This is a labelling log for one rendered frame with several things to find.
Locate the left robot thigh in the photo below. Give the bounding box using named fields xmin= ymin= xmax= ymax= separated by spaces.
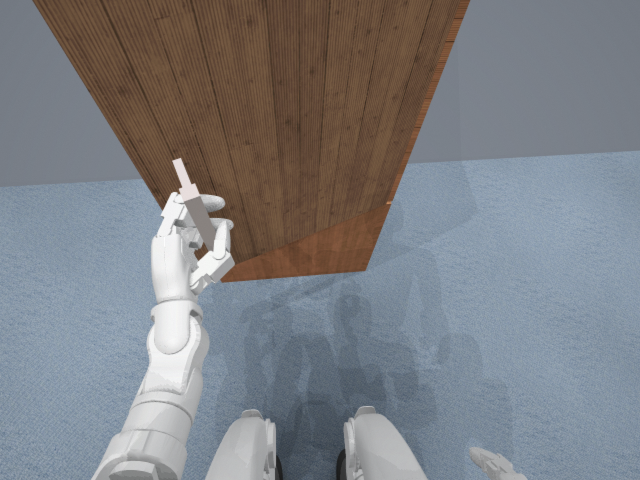
xmin=205 ymin=417 xmax=276 ymax=480

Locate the robot left forearm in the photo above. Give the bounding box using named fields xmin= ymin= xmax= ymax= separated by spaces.
xmin=91 ymin=299 xmax=209 ymax=480

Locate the left robot hand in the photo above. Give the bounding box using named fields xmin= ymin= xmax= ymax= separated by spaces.
xmin=151 ymin=192 xmax=235 ymax=304

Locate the cupboard door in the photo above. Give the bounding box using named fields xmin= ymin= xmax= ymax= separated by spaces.
xmin=32 ymin=0 xmax=461 ymax=265

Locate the robot right shin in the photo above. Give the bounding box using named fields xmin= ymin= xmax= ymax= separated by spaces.
xmin=346 ymin=406 xmax=376 ymax=480

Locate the handle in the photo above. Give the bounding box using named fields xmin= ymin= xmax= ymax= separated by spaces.
xmin=172 ymin=158 xmax=216 ymax=251

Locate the right robot hand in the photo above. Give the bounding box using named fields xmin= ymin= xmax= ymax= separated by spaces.
xmin=469 ymin=447 xmax=528 ymax=480

